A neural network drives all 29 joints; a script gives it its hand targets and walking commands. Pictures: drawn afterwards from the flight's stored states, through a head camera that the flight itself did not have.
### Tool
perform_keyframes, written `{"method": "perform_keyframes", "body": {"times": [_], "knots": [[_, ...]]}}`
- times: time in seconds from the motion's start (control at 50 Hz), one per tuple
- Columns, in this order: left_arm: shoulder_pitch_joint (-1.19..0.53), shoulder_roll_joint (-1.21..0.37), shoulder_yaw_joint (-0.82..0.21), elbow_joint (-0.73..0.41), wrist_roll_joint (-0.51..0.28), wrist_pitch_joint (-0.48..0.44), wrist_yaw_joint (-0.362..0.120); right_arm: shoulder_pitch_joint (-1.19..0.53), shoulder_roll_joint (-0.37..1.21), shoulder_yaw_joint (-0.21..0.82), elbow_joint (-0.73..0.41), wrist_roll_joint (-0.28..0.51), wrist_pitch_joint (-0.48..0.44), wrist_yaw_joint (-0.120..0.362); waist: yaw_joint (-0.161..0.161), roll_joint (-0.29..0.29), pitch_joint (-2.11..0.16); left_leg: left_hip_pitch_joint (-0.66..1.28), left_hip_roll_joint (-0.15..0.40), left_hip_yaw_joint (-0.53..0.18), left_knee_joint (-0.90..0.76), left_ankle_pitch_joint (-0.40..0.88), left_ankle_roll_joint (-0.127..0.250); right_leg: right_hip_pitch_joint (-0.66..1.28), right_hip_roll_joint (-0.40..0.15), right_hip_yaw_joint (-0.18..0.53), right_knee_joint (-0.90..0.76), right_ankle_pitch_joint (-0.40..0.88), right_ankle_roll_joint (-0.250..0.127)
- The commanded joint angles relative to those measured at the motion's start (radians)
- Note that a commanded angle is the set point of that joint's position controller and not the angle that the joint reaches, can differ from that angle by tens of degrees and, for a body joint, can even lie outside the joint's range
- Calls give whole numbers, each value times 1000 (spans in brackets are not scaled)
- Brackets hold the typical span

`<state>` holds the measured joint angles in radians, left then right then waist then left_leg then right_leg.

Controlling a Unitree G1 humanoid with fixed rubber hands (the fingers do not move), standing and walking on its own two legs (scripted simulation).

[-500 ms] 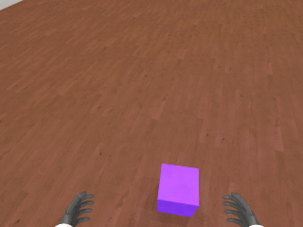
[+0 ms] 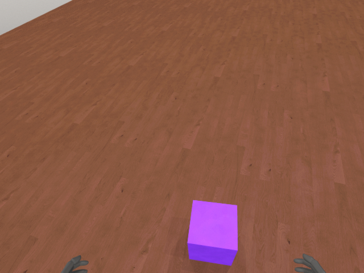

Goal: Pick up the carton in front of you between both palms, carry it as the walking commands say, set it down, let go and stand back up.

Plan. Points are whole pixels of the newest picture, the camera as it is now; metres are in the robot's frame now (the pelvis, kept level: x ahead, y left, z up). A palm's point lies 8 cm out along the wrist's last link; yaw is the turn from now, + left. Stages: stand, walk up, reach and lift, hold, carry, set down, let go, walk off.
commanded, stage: stand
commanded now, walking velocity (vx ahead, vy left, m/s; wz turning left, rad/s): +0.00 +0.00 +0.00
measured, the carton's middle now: (212, 233) +0.45 -0.09 -0.64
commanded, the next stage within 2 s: none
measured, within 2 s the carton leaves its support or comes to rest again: neither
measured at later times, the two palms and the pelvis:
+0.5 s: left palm out of the picture +0.09 +0.28 -0.09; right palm out of the picture +0.08 -0.29 -0.10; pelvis -0.02 +0.00 +0.00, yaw -1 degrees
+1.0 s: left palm out of the picture +0.09 +0.29 -0.09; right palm out of the picture +0.05 -0.29 -0.10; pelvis -0.03 +0.01 +0.00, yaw -3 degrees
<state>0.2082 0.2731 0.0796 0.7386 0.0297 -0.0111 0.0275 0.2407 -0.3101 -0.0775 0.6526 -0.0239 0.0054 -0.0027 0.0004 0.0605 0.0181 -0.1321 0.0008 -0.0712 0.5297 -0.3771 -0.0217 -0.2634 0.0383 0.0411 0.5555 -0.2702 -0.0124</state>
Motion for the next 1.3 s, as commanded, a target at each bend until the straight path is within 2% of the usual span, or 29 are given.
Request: {"method": "perform_keyframes", "body": {"times": [0.0,0.26,0.64,1.28], "knots": [[-34,134,26,-50,-2,-15,5,-14,-110,-25,-56,1,-20,-10,-4,-90,-36,-43,27,-5,-64,181,2,55,-80,72,-102,217,-6],[-30,149,18,14,-5,-12,2,10,-127,-13,10,7,-26,-26,0,-64,-8,-51,40,-12,-90,157,7,59,-83,96,-112,191,-13],[-44,173,6,65,-12,-7,-3,2,-159,-5,58,12,-29,-27,0,-64,12,-58,62,-19,-131,104,24,46,-84,119,-119,154,-12],[-52,218,-17,118,-21,-4,2,-36,-196,0,125,17,-21,-19,-5,-70,2,-32,82,-8,-152,93,40,25,-91,159,-118,199,-10]]}}
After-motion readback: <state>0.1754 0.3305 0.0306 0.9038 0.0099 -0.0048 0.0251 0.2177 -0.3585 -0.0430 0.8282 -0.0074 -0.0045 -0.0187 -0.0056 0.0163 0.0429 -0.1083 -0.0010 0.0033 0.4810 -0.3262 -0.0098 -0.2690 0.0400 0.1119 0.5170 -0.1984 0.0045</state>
